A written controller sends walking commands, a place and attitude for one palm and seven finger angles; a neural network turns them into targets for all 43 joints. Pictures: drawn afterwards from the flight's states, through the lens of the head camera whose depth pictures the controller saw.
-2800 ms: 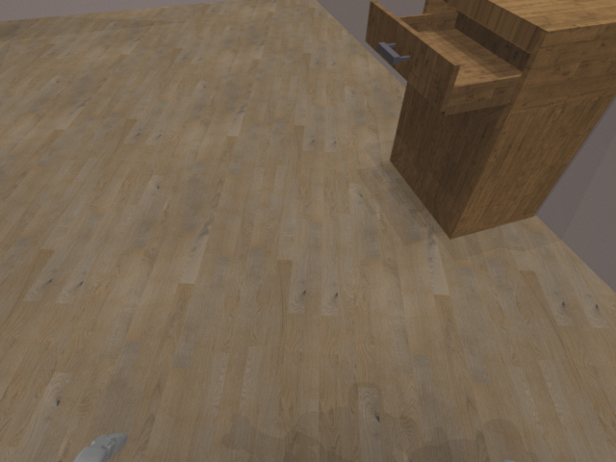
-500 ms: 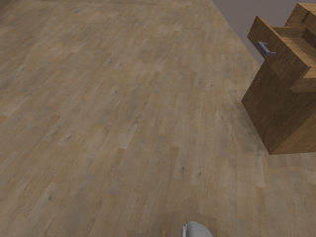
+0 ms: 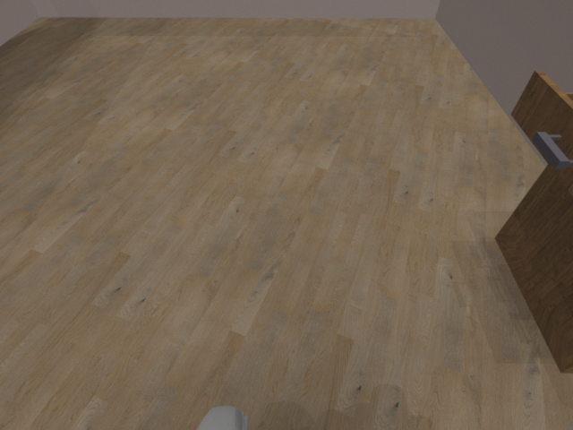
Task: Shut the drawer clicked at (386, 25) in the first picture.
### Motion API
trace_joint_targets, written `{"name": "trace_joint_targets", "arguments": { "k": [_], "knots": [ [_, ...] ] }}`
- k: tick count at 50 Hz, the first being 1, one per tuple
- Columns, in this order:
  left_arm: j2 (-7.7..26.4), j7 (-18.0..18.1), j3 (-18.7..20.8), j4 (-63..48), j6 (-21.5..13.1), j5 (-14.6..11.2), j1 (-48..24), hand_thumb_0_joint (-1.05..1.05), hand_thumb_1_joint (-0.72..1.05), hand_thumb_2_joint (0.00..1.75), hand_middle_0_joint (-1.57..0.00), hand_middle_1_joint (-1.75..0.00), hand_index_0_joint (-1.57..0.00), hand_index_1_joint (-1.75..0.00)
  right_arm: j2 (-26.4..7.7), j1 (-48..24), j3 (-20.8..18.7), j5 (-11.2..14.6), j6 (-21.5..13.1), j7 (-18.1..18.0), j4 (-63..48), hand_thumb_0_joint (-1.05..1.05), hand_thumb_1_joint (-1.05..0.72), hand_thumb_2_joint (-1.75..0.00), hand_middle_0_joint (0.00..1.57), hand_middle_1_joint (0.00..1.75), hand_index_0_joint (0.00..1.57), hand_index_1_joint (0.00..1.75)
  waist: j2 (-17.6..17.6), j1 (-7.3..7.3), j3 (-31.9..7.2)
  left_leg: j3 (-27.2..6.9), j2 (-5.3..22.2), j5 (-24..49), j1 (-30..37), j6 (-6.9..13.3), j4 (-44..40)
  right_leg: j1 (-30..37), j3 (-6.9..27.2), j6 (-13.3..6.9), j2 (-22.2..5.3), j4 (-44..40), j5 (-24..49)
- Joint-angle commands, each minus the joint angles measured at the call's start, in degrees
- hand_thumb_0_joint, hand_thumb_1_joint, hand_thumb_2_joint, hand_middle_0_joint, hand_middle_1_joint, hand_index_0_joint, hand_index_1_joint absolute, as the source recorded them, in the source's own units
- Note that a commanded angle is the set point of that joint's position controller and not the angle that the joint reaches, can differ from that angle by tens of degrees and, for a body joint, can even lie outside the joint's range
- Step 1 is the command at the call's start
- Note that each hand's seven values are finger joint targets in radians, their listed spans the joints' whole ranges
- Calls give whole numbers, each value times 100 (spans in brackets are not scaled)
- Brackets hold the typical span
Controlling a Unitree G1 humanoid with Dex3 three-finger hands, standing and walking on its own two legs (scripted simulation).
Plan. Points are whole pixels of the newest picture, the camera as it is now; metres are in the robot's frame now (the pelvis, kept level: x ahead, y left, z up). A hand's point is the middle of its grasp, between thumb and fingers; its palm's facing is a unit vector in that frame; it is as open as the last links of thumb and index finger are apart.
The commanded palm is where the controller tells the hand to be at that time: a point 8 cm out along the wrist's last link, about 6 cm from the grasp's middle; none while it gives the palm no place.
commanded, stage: walk to a spot facing it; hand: left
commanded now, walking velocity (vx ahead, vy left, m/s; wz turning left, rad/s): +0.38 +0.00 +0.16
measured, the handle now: (558, 149) +0.76 -0.63 -0.05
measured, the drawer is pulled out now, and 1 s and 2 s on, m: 0.25 0.25 0.25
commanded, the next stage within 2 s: turn to face it in 1.10 s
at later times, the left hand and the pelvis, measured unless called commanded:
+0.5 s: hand (160, 408) +0.19 +0.23 -0.18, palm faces +0.13 -0.98 -0.13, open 7.4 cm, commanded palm none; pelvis +0.23 +0.07 +0.00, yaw +1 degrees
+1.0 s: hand (225, 233) +0.56 +0.18 -0.17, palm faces -0.03 -0.98 -0.19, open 7.4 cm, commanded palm none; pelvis +0.45 +0.01 -0.01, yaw -2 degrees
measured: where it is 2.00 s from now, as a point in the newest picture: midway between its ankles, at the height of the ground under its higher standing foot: (293, 326)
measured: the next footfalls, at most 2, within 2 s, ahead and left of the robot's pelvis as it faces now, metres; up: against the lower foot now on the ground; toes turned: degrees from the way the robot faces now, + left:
left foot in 0.30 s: +0.29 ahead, +0.14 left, +0.00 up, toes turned +11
right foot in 0.90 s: +0.56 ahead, -0.07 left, +0.00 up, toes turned -10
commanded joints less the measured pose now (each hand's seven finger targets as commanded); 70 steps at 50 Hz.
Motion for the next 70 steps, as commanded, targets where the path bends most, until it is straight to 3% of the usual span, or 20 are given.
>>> {"name": "trace_joint_targets", "arguments": {
  "k": [1,9,13,14,16,17,19,23,32,40,42,44,45,46,47,50,54,61,68,70],
  "knots": [
    [370,-28,-37,-25,-179,14,620,0,90,90,-20,-30,-20,-30,37,179,53,-36,23,105,-230,0,-90,-90,20,30,20,30,-654,-68,442,117,265,585,-337,-182,-547,-368,1038,-200,-1470,-1598,1228],
    [489,42,-84,337,-128,20,1559,0,90,90,-20,-30,-20,-30,90,-1529,174,9,-139,226,-706,0,-90,-90,20,30,20,30,-708,480,540,733,-55,399,-214,-60,-2901,1151,733,-194,-1586,-1145,3469],
    [690,67,-25,353,-98,22,1395,0,90,90,-20,-30,-20,-30,-207,-480,78,-16,-228,108,-400,0,-90,-90,20,30,20,30,-831,-92,-133,1059,-584,46,1505,268,-3785,1356,370,-34,-1554,508,5144],
    [699,64,-21,319,-103,-14,1274,0,90,90,-20,-30,-20,-30,-448,393,-1,-41,-251,59,-154,0,-90,-90,20,30,20,30,-687,-511,-643,837,-407,606,2954,437,-4139,620,214,157,-1422,1668,4622],
    [273,-14,-95,7,-124,-100,1316,0,90,90,-20,-30,-20,-30,-1468,1562,-237,-21,-254,-46,93,0,-90,-90,20,30,20,30,1147,-706,-1624,-2580,2169,2285,5281,1539,-4758,-2191,360,507,-228,4910,-1678],
    [470,40,-27,-25,-80,-65,937,0,90,90,-20,-30,-20,-30,-1314,1217,-200,56,-214,-58,71,0,-90,-90,20,30,20,30,334,-584,-1146,-2292,2156,1752,4596,1599,-5057,-2429,820,394,-554,5312,-1618],
    [227,-29,4,-16,-4,-2,524,0,90,90,-20,-30,-20,-30,-704,401,-59,44,-311,-86,-128,0,-90,-90,20,30,20,30,-33,-246,-89,-1338,1630,1404,3155,1039,-5418,-2512,1016,468,-928,5193,-673],
    [-110,-71,36,90,263,82,893,0,90,90,-20,-30,-20,-30,-147,234,70,39,-432,-105,-98,0,-90,-90,20,30,20,30,396,205,244,-77,977,1509,2011,608,-5818,-1927,946,606,-976,4509,6],
    [175,-201,102,-512,410,73,-515,0,90,90,-20,-30,-20,-30,-368,837,68,50,-447,-149,4,0,-90,-90,20,30,20,30,417,77,700,198,908,1808,2971,576,-6091,-3159,834,729,-948,3274,910],
    [221,-254,18,-974,287,25,-1673,0,90,90,-20,-30,-20,-30,-552,1508,48,-52,-384,-150,354,0,-90,-90,20,30,20,30,304,-254,759,379,1175,2786,3754,765,-5624,-2528,433,371,-638,1292,323],
    [303,-238,33,-840,226,30,-1170,0,90,90,-20,-30,-20,-30,-654,1429,52,-35,-368,-154,397,0,-90,-90,20,30,20,30,307,0,407,580,1144,4266,3752,704,-4915,-1582,208,188,-296,962,74],
    [585,-193,129,-366,119,78,308,0,90,90,-20,-30,-20,-30,-725,1195,39,31,-361,-133,370,0,-90,-90,20,30,20,30,128,671,-384,894,792,4377,3101,397,-3160,481,158,46,-128,381,662],
    [1123,-115,272,-133,40,112,1114,0,90,90,-20,-30,-20,-30,-484,1268,79,96,-361,-61,262,0,-90,-90,20,30,20,30,-847,953,-1014,1068,348,2463,1602,161,-1548,2049,1520,-329,-1306,225,762],
    [1621,-73,377,-40,50,27,1544,0,90,90,-20,-30,-20,-30,-198,1445,120,120,-381,-67,111,0,-90,-90,20,30,20,30,-1726,833,-1552,862,-537,-1815,270,-85,285,2842,3975,-1012,-2806,-424,1545],
    [1606,-49,374,-99,94,-60,1230,0,90,90,-20,-30,-20,-30,-342,1006,75,120,-333,-84,54,0,-90,-90,20,30,20,30,-973,827,-1148,109,-295,-1853,-52,82,932,2319,3819,-1111,-2850,-818,1152],
    [759,-27,127,-353,45,-60,-48,0,90,90,-20,-30,-20,-30,-46,685,43,43,-184,-46,135,0,-90,-90,20,30,20,30,-60,192,72,-101,301,-549,228,29,601,-77,2229,-420,-2225,-1313,432],
    [288,-17,10,-277,-61,16,-31,0,90,90,-20,-30,-20,-30,241,1229,53,-30,86,-19,301,0,-90,-90,20,30,20,30,-649,-191,234,43,229,61,383,-144,-5,-705,799,-31,-1712,-1521,1087],
    [332,20,-82,-174,-91,13,362,0,90,90,-20,-30,-20,-30,120,43,62,-11,114,91,-234,0,-90,-90,20,30,20,30,-652,-27,403,285,263,282,-163,-325,-1313,-36,331,-141,-1742,-1278,2800],
    [468,67,-108,139,89,-4,838,0,90,90,-20,-30,-20,-30,94,-574,199,17,-68,-41,-279,0,-90,-90,20,30,20,30,-935,213,51,811,-220,180,1369,-286,-3635,568,829,-199,-1465,-291,4732],
    [479,77,-52,77,169,-34,702,0,90,90,-20,-30,-20,-30,-323,-45,105,23,-109,-127,-148,0,-90,-90,20,30,20,30,-457,-53,-392,695,113,2096,2684,-204,-4410,162,817,129,-1185,566,3931]
  ]
}}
